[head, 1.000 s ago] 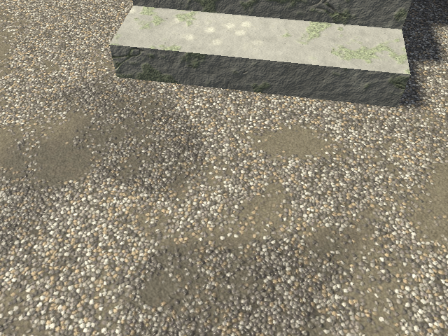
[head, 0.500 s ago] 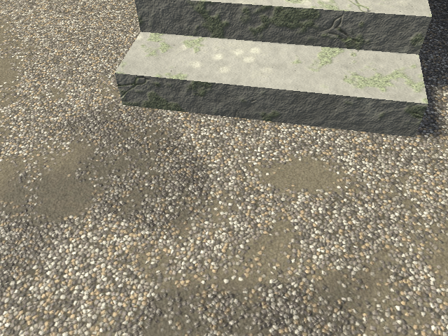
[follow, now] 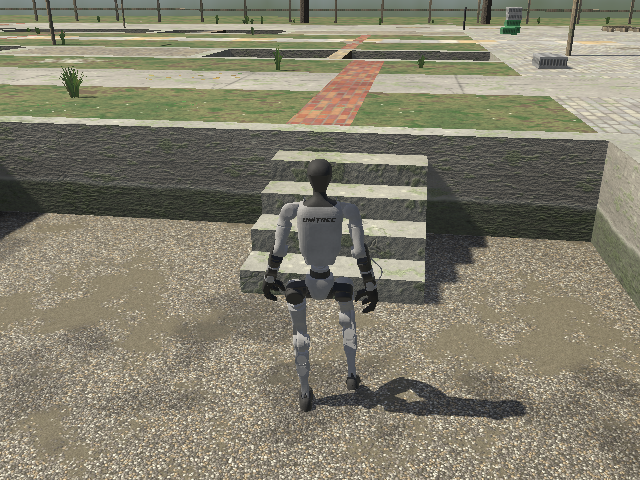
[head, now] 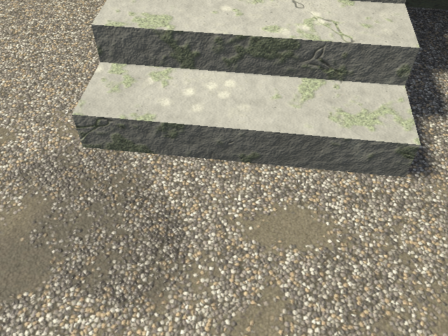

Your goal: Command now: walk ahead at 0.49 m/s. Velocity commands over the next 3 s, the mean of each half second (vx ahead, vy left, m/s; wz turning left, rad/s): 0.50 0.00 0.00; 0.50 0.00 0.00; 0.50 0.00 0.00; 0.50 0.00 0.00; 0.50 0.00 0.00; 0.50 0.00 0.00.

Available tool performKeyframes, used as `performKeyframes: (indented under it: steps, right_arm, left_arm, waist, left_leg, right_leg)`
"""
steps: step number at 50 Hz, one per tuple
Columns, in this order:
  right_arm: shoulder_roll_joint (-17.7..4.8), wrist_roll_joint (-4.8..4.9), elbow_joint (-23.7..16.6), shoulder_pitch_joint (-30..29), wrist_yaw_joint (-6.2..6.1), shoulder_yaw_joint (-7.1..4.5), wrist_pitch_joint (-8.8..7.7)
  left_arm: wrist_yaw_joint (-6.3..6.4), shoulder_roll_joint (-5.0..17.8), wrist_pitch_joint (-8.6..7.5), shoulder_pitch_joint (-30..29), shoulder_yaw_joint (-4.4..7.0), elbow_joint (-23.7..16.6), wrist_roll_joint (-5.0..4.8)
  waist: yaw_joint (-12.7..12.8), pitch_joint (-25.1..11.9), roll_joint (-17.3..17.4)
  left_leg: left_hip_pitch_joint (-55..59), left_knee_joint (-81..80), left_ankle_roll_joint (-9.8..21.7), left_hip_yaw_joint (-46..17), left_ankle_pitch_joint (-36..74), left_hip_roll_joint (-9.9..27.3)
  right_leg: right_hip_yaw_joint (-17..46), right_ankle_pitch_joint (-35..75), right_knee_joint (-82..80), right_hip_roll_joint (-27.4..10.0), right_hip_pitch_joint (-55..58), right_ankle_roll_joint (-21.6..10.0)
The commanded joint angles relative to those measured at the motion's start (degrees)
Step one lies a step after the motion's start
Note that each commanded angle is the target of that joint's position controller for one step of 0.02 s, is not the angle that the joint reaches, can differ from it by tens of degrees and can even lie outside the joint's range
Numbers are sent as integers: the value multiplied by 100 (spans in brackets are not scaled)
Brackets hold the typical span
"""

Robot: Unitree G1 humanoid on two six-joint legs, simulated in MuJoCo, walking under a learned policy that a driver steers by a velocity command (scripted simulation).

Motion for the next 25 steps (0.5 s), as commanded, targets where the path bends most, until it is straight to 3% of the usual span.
performKeyframes:
  steps: [1, 6, 9, 11, 13, 14, 15, 16, 17, 18, 19, 20, 21, 22, 23, 25]
  right_arm:
    - [-745, 5, -303, -215, -113, -116, -101]
    - [-939, 114, -166, 367, -209, -152, -11]
    - [-957, 149, -40, 644, -214, -169, 62]
    - [-988, 150, 1, 689, -229, -195, 121]
    - [-1076, 152, -17, 552, -240, -228, 183]
    - [-1053, 134, -53, 423, -239, -213, 213]
    - [-864, 67, -129, 369, -235, -137, 223]
    - [-344, 2, -290, 796, -203, 36, 137]
    - [-138, 102, -211, 1025, -165, 114, -19]
    - [-812, 238, -291, 578, -142, -51, -125]
    - [-946, 291, -443, 96, -144, -89, -163]
    - [-874, 226, -477, -132, -178, -102, -139]
    - [-821, 148, -478, -154, -209, -147, -66]
    - [-681, 132, -452, -40, -213, -144, 21]
    - [-545, 125, -414, 63, -220, -134, 90]
    - [-503, 103, -481, -57, -239, -151, 164]
  left_arm:
    - [42, 265, 24, 196, 79, -248, 72]
    - [-57, 162, -46, -920, 29, -546, 1]
    - [-164, 199, -72, -1378, 9, -727, -49]
    - [-242, 280, -118, -1481, 21, -830, -57]
    - [-280, 442, -168, -1121, 89, -792, -53]
    - [-270, 614, -183, -521, 192, -625, -42]
    - [-231, 963, -196, 579, 354, -309, -30]
    - [-199, 1625, -176, 1533, 511, -151, 91]
    - [-230, 1443, -142, 1742, 462, -62, 66]
    - [-235, 998, -155, 1343, 319, -134, 34]
    - [-225, 761, -144, 795, 240, -272, 31]
    - [-251, 601, -137, 341, 178, -343, 51]
    - [-275, 443, -151, 124, 131, -367, 77]
    - [-299, 375, -154, 81, 111, -321, 103]
    - [-308, 390, -169, 164, 120, -252, 101]
    - [-273, 553, -190, 372, 165, -114, 101]
  waist:
    - [265, 314, 440]
    - [-144, 334, 454]
    - [-293, 460, 499]
    - [-253, 473, 535]
    - [17, 278, 650]
    - [360, -64, 643]
    - [800, -779, 476]
    - [856, -1775, -661]
    - [789, -2298, -1513]
    - [775, -1588, -956]
    - [631, -992, -585]
    - [441, -581, -135]
    - [261, -363, -127]
    - [132, -270, -210]
    - [73, -224, -213]
    - [17, -70, -131]
  left_leg:
    - [-590, -1175, 973, -1184, 471, 1593]
    - [70, -1065, 702, -909, 483, 1544]
    - [651, -823, 676, -977, 380, 1764]
    - [1013, -573, 613, -1062, 466, 1945]
    - [1148, -116, 498, -1067, 1219, 1999]
    - [1075, 596, 377, -874, 2191, 1789]
    - [503, 1935, 198, -576, 2449, 1433]
    - [-1562, 4270, -196, -121, 664, 702]
    - [-2939, 5550, -298, -678, -2377, 147]
    - [-3489, 6083, -165, -1089, -2195, 542]
    - [-3526, 5995, -89, -928, -1657, 859]
    - [-3274, 5631, -120, -798, -1187, 1096]
    - [-2966, 5245, -144, -806, -889, 1277]
    - [-2666, 5058, -176, -789, -715, 1342]
    - [-2536, 4944, -214, -732, -618, 1340]
    - [-2739, 4626, -299, -690, -315, 1366]
  right_leg:
    - [4, 902, -788, -243, -151, 156]
    - [-253, 1788, -2702, 66, 51, 216]
    - [-258, 1503, -3214, 154, -16, 168]
    - [-253, 1073, -3465, 209, 38, 27]
    - [-390, 662, -3693, 384, 688, -144]
    - [-552, 592, -3824, 582, 1528, -273]
    - [-349, 730, -3722, 423, 3049, -510]
    - [1771, 530, -3785, -1064, 5406, -1265]
    - [3877, -169, -4722, -1689, 6211, -1778]
    - [3386, -384, -4832, -1492, 5640, -1474]
    - [2473, -18, -4900, -1283, 4815, -1247]
    - [1832, 481, -5119, -1022, 3980, -1136]
    - [1387, 747, -5322, -786, 3447, -1029]
    - [1121, 867, -5500, -643, 3108, -992]
    - [928, 1106, -5612, -564, 2934, -1031]
    - [630, 1596, -5749, -528, 2860, -1100]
